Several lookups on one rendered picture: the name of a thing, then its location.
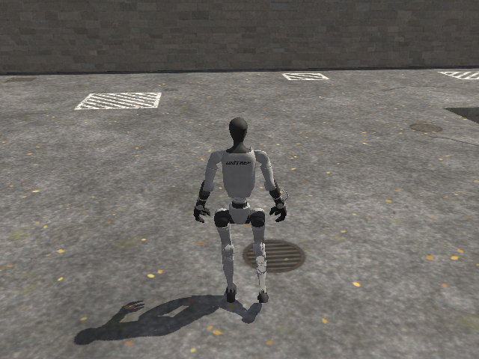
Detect left robot upper arm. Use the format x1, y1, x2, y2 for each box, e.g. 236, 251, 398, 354
203, 150, 223, 192

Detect robot left foot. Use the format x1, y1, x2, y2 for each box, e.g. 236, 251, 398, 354
226, 284, 237, 303

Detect left robot hand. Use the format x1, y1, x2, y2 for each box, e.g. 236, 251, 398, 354
193, 207, 210, 223

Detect right robot forearm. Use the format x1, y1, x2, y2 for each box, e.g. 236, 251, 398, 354
269, 179, 285, 209

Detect right robot upper arm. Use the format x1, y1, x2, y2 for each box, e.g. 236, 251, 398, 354
254, 150, 276, 191

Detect humanoid robot head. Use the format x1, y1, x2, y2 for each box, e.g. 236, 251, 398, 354
226, 117, 251, 153

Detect left robot forearm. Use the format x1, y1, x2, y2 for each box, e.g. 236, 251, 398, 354
195, 180, 210, 210

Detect right robot hand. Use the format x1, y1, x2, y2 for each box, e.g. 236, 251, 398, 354
269, 206, 287, 222

